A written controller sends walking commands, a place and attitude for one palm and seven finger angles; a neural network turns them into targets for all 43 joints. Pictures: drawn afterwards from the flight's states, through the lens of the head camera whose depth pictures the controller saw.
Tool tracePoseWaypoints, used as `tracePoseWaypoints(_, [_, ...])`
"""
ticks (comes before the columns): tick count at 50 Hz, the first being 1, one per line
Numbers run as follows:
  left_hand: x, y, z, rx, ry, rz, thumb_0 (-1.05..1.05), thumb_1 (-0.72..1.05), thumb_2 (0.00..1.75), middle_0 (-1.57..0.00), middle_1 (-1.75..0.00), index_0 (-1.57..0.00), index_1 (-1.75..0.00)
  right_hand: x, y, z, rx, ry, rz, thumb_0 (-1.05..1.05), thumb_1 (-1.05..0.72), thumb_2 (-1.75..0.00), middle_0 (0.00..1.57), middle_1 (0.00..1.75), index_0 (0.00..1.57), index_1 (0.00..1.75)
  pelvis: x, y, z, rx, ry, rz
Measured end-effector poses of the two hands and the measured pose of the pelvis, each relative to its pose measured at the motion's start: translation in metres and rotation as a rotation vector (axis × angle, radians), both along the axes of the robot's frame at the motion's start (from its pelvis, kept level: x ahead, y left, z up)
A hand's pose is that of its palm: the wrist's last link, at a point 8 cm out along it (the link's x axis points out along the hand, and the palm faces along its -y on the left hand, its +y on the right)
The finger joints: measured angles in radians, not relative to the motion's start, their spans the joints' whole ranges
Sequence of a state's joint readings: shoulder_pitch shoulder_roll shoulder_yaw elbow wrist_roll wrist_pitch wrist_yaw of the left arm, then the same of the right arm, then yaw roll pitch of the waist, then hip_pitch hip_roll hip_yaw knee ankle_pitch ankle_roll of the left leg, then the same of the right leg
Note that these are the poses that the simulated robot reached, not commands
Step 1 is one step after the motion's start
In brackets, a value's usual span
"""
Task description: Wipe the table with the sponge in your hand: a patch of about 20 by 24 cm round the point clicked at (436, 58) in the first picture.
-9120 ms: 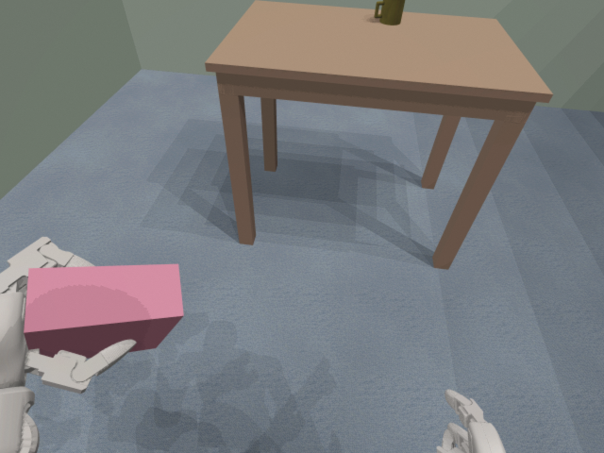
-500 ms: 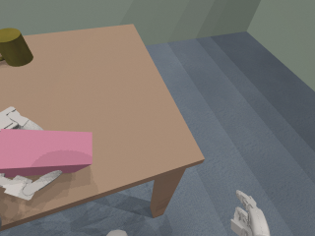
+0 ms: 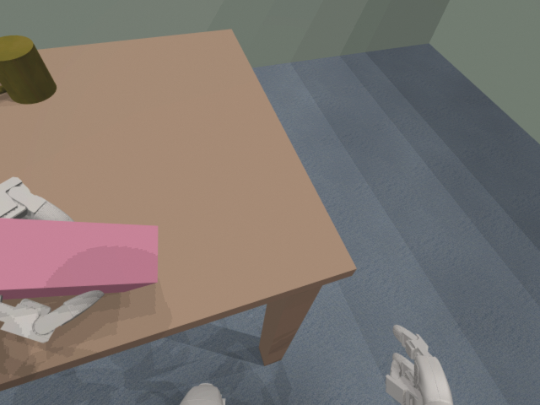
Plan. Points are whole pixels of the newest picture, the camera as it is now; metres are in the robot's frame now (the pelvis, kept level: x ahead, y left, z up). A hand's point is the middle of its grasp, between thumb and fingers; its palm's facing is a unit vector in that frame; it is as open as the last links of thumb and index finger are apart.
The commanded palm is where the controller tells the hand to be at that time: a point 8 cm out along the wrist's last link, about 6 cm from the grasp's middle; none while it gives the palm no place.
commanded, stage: shuffle to correct the standing spot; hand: left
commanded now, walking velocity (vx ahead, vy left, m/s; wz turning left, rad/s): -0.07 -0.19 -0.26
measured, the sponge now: (98, 263) +0.23 +0.21 +0.15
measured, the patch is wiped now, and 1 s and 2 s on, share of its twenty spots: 0.00 0.00 0.00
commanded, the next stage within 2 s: none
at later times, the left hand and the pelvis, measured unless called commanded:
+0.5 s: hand (44, 261) +0.22 +0.24 +0.17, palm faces +0.29 -0.84 -0.46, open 9.7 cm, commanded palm +0.16 +0.28 +0.19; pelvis +0.00 +0.00 +0.00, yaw -1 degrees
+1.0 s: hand (55, 253) +0.23 +0.24 +0.17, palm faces +0.30 -0.84 -0.46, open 9.7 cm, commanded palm +0.17 +0.28 +0.19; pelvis +0.00 +0.00 +0.00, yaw -1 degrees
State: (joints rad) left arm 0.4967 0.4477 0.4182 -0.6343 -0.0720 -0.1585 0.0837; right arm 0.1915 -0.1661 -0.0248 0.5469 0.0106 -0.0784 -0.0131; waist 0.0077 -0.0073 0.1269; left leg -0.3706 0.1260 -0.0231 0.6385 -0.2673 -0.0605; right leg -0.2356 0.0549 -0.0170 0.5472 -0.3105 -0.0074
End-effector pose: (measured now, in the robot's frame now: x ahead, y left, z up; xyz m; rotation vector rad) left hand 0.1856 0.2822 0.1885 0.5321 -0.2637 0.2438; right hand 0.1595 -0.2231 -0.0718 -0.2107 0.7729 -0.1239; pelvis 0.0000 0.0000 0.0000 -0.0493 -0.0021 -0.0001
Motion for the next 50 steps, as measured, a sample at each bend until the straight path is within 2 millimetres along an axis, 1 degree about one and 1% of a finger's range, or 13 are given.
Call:
tracePoseWaypoints(5, [-0.002,-0.001,-0.002,-0.007,-0.002,0.001,0.00,-0.45,1.00,-0.78,-1.34,-0.78,-1.34,-0.001,-0.003,-0.001,-0.007,0.005,-0.002,0.01,-0.90,-0.90,0.20,0.30,0.20,0.30,0.000,0.000,-0.002,0.004,0.001,-0.013])
tracePoseWaypoints(13, [0.005,-0.001,-0.006,-0.026,-0.011,-0.012,0.00,-0.45,1.00,-0.78,-1.34,-0.78,-1.34,-0.004,-0.008,0.000,-0.022,-0.002,-0.029,0.01,-0.90,-0.90,0.20,0.30,0.20,0.29,0.000,0.003,-0.004,0.004,-0.001,-0.015])
tracePoseWaypoints(21, [0.003,0.001,0.000,0.006,-0.014,-0.024,0.00,-0.45,1.00,-0.78,-1.34,-0.78,-1.35,-0.008,-0.005,0.001,-0.016,-0.004,-0.032,0.01,-0.90,-0.90,0.20,0.30,0.20,0.29,-0.001,0.004,-0.002,-0.002,-0.002,-0.013])
tracePoseWaypoints(29, [0.001,0.006,-0.007,-0.024,0.002,0.007,0.00,-0.45,1.00,-0.78,-1.34,-0.78,-1.35,-0.009,-0.001,-0.003,-0.015,0.016,-0.026,0.01,-0.90,-0.90,0.20,0.30,0.20,0.29,0.001,0.007,-0.002,0.004,0.003,-0.009])
tracePoseWaypoints(36, [0.006,0.009,-0.007,-0.023,0.003,0.015,0.00,-0.45,1.00,-0.78,-1.34,-0.78,-1.35,-0.003,0.005,-0.002,-0.005,0.013,-0.017,0.01,-0.90,-0.90,0.20,0.30,0.20,0.29,0.003,0.008,-0.001,-0.002,0.001,-0.004])
tracePoseWaypoints(41, [0.007,0.006,-0.004,-0.016,-0.002,0.011,0.00,-0.45,1.00,-0.78,-1.34,-0.78,-1.35,0.004,0.007,0.000,0.007,0.001,-0.003,0.01,-0.90,-0.90,0.20,0.30,0.20,0.29,0.005,0.006,0.000,-0.002,0.002,-0.005])
tracePoseWaypoints(50, [0.009,-0.003,-0.002,-0.008,0.003,0.002,0.00,-0.45,1.00,-0.78,-1.34,-0.78,-1.35,0.011,0.000,-0.001,0.018,-0.019,0.000,0.01,-0.90,-0.90,0.20,0.30,0.20,0.30,0.004,0.000,-0.001,-0.004,0.000,-0.011])
